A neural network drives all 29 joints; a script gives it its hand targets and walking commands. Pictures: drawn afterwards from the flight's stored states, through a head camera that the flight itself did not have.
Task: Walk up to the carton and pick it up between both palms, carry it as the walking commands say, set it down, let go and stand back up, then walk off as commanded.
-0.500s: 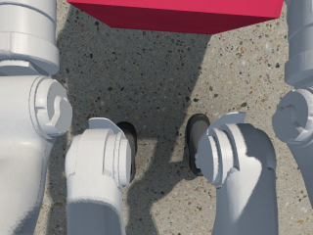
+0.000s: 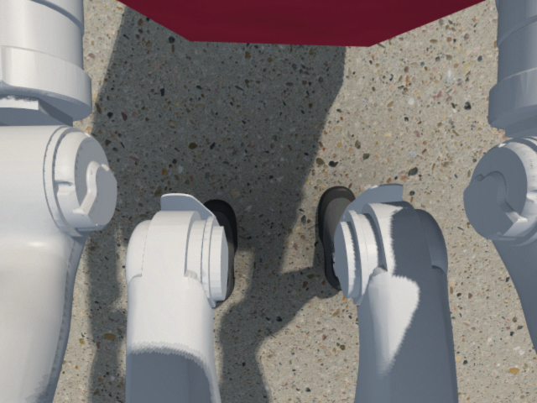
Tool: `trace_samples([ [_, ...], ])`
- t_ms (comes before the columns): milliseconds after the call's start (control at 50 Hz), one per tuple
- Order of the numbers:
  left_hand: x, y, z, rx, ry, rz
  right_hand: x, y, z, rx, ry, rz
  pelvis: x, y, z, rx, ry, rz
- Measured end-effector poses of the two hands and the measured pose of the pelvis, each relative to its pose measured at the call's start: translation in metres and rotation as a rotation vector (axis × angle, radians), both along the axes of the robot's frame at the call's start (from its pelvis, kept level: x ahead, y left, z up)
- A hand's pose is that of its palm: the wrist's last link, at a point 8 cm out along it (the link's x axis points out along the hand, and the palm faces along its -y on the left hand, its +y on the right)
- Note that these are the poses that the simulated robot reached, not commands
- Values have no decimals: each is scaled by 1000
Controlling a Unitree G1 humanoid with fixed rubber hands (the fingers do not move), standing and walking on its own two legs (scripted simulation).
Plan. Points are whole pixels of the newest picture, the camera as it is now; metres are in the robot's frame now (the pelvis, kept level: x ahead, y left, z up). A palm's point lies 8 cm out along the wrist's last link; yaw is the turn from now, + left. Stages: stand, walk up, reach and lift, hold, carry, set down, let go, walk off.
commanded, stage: reach and lift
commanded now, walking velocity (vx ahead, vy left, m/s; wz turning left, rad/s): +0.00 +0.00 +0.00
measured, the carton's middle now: out of the picture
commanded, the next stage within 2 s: none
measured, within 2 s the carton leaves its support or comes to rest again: neither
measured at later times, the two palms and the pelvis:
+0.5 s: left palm out of the picture +0.60 +0.15 -0.09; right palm out of the picture +0.58 -0.20 -0.09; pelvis -0.01 +0.00 +0.04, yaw +0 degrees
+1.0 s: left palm out of the picture +0.58 +0.14 -0.02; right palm out of the picture +0.55 -0.21 -0.01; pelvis -0.03 +0.00 +0.10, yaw +1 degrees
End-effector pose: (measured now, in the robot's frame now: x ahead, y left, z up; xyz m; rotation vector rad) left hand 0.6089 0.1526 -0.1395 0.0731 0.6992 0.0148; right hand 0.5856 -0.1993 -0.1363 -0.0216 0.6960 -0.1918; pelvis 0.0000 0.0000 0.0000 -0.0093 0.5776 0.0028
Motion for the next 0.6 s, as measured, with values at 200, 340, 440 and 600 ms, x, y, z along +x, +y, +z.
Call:
trace_samples([
  [200,-1,-9,25,-11,7,-16,-8,-10,26,-4,4,-13,-5,1,22,-1,1,-2],
  [340,-3,-9,33,-17,3,-8,-7,-10,36,0,-1,-11,-5,0,33,2,10,-4],
  [440,-6,-4,40,-22,-8,4,-6,-5,44,-1,-13,-4,-5,-1,39,4,11,0],
  [600,-12,1,66,-25,-15,11,-12,0,67,9,-20,-5,-8,-1,57,0,-6,12],
])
